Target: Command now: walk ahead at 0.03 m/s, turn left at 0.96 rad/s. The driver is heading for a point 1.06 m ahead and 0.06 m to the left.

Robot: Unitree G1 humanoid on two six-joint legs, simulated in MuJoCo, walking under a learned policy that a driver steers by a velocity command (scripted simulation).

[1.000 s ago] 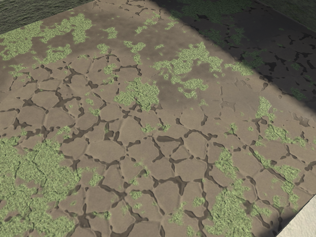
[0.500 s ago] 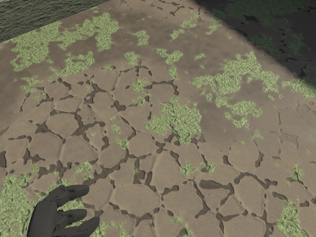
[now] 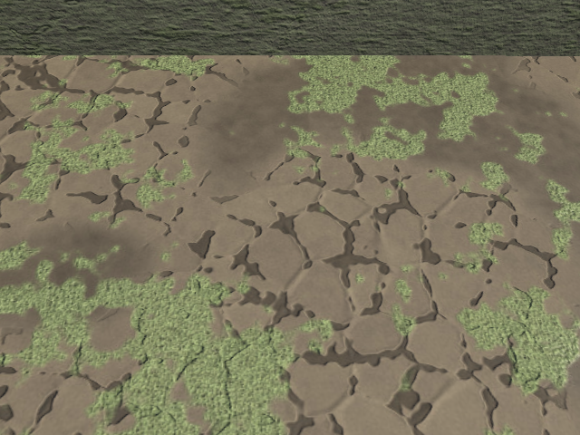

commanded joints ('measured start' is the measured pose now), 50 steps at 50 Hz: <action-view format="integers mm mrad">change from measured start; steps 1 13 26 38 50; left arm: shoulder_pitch -127 -80 -28 97 44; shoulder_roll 88 54 88 51 47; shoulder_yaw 18 -8 -12 -38 -40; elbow -143 -72 -82 -37 31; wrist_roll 25 -5 -4 11 4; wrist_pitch -22 -30 -33 -36 -15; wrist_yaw -1 -22 -26 -38 -23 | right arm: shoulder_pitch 132 5 21 41 49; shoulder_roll -285 -162 -133 -136 -22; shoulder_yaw -83 -42 -32 -9 30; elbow -77 -97 -50 13 46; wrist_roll -56 -3 -11 -32 -30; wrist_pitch -41 -18 -16 -25 -75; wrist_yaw -1 -51 -44 -31 -14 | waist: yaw -90 -12 -14 54 17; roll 273 161 -95 51 47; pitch -184 -202 -99 -151 -28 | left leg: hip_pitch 345 243 -150 370 141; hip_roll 333 122 -125 83 29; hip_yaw -596 -444 -224 -166 -146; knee -329 -208 546 -215 -235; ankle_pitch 465 457 -219 398 164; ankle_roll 332 163 -110 9 8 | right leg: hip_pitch -424 -142 255 129 224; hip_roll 131 180 -150 48 92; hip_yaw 213 276 505 271 220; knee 519 132 -296 -191 -170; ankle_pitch -300 35 530 262 232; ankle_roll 0 15 -303 -103 -39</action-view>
